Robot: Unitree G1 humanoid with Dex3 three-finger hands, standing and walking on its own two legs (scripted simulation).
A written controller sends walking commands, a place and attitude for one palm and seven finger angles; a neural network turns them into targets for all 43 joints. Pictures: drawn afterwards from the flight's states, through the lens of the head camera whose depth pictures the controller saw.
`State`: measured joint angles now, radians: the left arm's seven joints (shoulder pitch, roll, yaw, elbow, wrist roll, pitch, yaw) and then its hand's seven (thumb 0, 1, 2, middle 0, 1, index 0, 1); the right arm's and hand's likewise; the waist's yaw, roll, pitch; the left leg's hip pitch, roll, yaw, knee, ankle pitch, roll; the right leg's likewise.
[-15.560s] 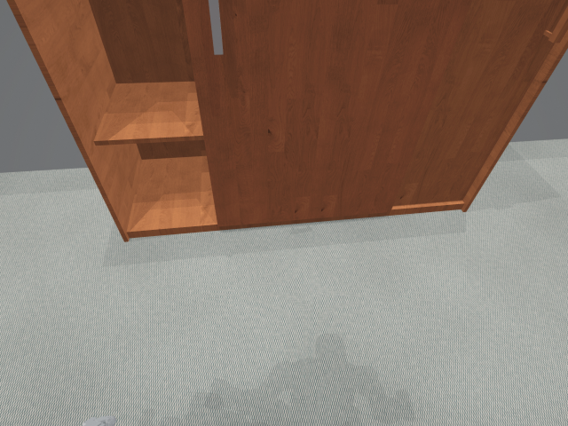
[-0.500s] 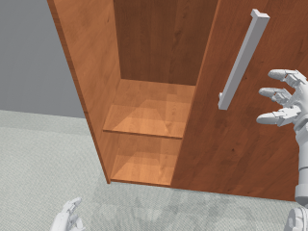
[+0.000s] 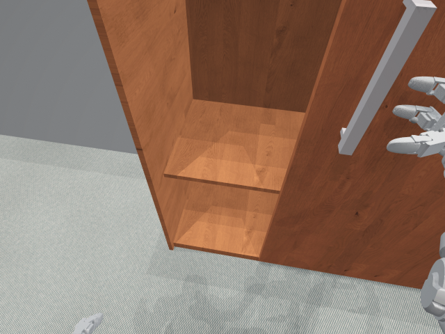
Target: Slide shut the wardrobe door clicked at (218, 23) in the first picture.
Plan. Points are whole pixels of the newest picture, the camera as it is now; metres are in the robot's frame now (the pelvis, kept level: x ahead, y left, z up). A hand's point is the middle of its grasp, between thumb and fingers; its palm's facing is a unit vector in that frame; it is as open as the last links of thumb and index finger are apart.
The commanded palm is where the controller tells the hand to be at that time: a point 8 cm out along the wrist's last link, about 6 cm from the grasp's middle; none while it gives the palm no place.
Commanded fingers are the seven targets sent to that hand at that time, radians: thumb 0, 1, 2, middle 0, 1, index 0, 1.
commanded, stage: move the hooked fingers beside the handle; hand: right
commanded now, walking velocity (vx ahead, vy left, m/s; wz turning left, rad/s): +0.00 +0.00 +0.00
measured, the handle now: (372, 86) +0.50 -0.19 +0.21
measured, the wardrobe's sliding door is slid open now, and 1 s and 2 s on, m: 0.40 0.40 0.40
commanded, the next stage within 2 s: feel for the door with the fingertips in 0.84 s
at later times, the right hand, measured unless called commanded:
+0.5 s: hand (410, 120) +0.44 -0.24 +0.20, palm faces +0.09 +1.00 -0.02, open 14.0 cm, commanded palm +0.41 -0.30 +0.19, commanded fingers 0.00 0.50 -0.30 0.30 1.20 0.30 1.20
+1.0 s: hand (415, 124) +0.43 -0.25 +0.19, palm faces +0.11 +0.99 -0.03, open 14.0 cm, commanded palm +0.41 -0.30 +0.19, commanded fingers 0.00 0.50 -0.30 0.30 1.20 0.30 1.20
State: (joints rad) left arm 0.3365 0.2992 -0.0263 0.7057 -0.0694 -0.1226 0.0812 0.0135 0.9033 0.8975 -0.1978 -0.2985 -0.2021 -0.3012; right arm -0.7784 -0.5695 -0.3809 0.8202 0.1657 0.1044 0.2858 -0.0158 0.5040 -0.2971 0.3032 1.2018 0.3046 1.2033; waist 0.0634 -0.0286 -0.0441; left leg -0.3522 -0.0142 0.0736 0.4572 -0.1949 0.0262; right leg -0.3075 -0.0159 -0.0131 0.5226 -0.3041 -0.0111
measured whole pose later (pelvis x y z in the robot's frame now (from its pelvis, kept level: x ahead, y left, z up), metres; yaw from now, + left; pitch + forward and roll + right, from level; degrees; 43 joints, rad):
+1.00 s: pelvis +0.00 +0.00 +0.00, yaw +0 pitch +5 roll +1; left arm 0.32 0.29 -0.03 0.69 -0.07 -0.10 0.08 0.01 0.90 0.90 -0.20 -0.30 -0.20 -0.30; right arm -0.76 -0.55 -0.36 0.82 0.17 0.08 0.27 -0.02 0.50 -0.30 0.30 1.20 0.30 1.20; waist 0.06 -0.03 -0.05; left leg -0.35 -0.01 0.07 0.46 -0.19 0.02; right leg -0.31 -0.01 -0.01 0.53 -0.30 -0.01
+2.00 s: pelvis -0.01 +0.00 +0.00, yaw +0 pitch +6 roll +1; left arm 0.37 0.28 -0.03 0.74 -0.06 -0.12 0.07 0.01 0.90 0.90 -0.20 -0.30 -0.20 -0.30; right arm -0.92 -0.55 -0.33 1.00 0.14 0.01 0.24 -0.02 0.50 -0.30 0.36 1.26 0.38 1.26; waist 0.08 -0.02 -0.05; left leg -0.40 -0.01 0.08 0.47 -0.18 0.02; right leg -0.37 -0.01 0.00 0.55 -0.30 -0.02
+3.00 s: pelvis +0.00 +0.00 +0.00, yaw +0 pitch +4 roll +1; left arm 0.30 0.26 -0.03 0.71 -0.06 -0.09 0.06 0.01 0.90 0.90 -0.20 -0.30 -0.20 -0.30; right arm -0.77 -0.37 -0.27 0.73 0.16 0.12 0.12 -0.02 0.50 -0.30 0.30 1.20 0.30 1.21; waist 0.04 -0.04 -0.06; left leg -0.31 -0.01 0.06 0.43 -0.19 0.02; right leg -0.26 -0.01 -0.02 0.49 -0.30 -0.01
